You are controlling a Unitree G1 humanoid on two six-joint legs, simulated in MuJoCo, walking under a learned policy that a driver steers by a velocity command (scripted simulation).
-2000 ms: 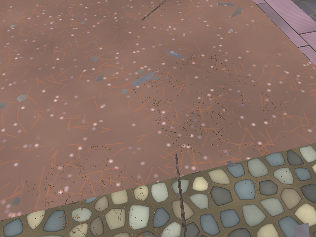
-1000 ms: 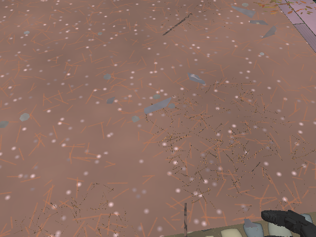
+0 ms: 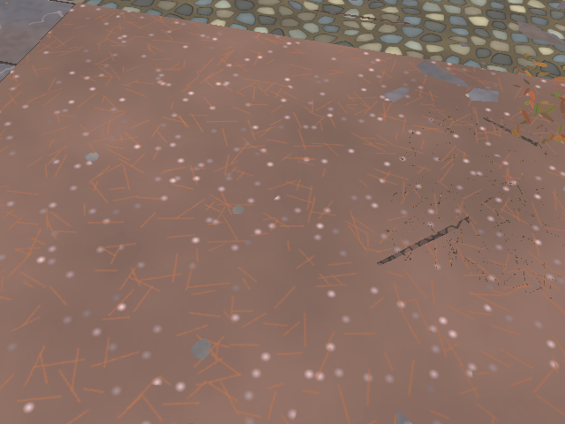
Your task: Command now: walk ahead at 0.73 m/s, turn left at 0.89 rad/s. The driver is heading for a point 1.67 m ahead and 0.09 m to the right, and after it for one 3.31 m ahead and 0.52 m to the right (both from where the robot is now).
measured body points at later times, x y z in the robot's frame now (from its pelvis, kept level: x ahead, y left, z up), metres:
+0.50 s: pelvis +0.26 +0.01 +0.02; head +0.29 +0.03 +0.47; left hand +0.32 +0.30 -0.11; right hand +0.47 -0.22 -0.07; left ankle +0.28 +0.06 -0.72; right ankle +0.37 -0.16 -0.66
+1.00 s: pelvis +0.35 -0.05 +0.02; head +0.41 -0.09 +0.47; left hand +0.60 +0.19 -0.05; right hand +0.46 -0.37 -0.08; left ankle +0.43 +0.09 -0.66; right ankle +0.34 -0.15 -0.72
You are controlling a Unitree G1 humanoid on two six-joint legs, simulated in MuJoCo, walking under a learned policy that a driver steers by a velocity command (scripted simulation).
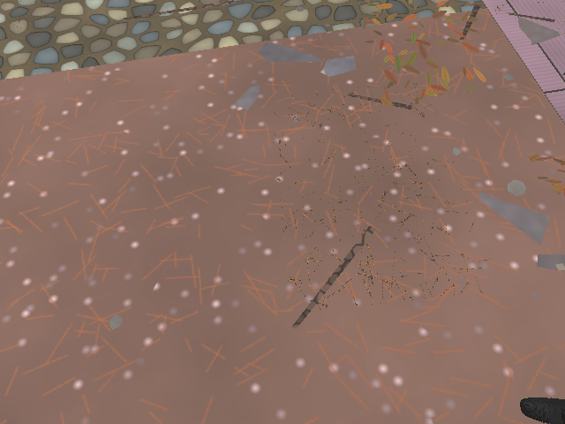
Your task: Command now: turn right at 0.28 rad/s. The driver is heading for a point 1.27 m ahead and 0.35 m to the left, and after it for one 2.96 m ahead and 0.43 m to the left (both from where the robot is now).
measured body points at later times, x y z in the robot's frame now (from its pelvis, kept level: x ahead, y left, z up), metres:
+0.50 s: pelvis +0.19 +0.07 +0.00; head +0.21 +0.12 +0.45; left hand +0.40 +0.35 -0.06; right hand +0.16 -0.20 -0.10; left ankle +0.02 +0.13 -0.74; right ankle +0.38 -0.07 -0.69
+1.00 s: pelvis +0.54 +0.25 -0.04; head +0.56 +0.28 +0.41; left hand +0.32 +0.44 -0.16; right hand +0.90 +0.21 -0.05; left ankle +0.61 +0.44 -0.75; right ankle +0.45 -0.03 -0.74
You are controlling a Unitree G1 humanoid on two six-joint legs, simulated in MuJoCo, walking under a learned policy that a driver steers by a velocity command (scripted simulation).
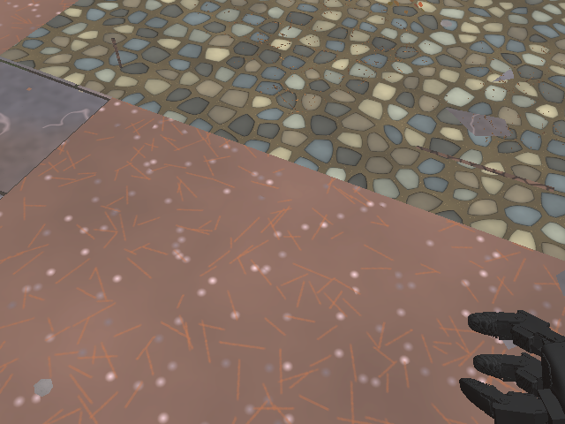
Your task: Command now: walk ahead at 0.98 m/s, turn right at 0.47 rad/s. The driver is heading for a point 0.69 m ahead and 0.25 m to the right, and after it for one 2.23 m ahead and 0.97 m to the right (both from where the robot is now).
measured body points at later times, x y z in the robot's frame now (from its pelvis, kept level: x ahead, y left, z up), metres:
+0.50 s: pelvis +0.42 -0.06 -0.02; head +0.43 -0.08 +0.43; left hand +0.68 +0.14 -0.09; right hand +0.38 -0.35 -0.15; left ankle +0.22 +0.16 -0.59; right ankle +0.52 -0.13 -0.71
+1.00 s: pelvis +0.84 -0.23 +0.01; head +0.85 -0.26 +0.46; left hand +1.09 -0.08 -0.10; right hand +0.78 -0.54 -0.08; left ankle +0.98 -0.22 -0.70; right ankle +0.61 -0.18 -0.59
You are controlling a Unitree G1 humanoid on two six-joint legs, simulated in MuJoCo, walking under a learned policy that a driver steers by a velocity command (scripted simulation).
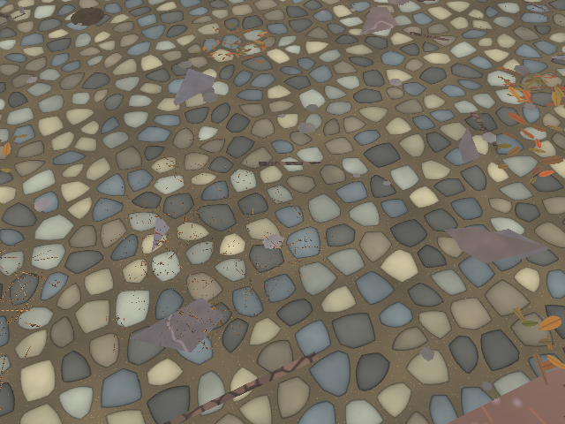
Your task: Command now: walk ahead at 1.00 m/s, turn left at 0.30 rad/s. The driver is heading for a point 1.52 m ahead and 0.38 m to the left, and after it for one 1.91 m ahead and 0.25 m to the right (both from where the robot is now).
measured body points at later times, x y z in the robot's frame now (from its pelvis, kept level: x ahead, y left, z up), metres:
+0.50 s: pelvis +0.43 +0.01 +0.02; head +0.44 +0.02 +0.47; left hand +0.46 +0.32 -0.07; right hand +0.63 -0.22 -0.08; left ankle +0.32 +0.09 -0.61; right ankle +0.49 -0.12 -0.72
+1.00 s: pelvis +0.80 +0.26 +0.02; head +0.81 +0.26 +0.47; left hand +0.76 +0.55 -0.09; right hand +0.99 +0.06 -0.10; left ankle +0.75 +0.32 -0.72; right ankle +0.90 +0.12 -0.62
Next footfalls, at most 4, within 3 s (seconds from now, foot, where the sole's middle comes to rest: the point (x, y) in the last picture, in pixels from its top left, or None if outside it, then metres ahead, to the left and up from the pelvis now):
0.34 right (351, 397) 0.52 -0.10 -0.75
0.78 left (170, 302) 0.78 0.35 -0.75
1.26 right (180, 171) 1.25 0.38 -0.75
1.70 left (135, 95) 1.64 0.59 -0.75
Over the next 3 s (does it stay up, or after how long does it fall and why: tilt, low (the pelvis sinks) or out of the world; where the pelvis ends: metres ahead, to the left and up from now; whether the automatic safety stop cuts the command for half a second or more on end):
stays up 2.10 0.13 0.02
